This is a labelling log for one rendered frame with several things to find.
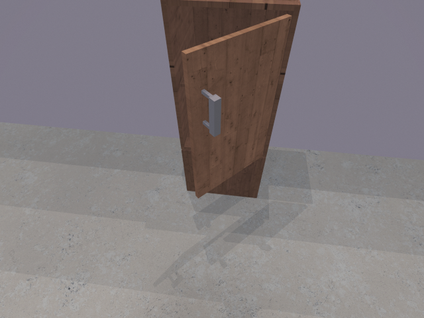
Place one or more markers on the cupboard door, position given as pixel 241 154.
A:
pixel 243 69

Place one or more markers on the handle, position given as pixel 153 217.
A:
pixel 214 124

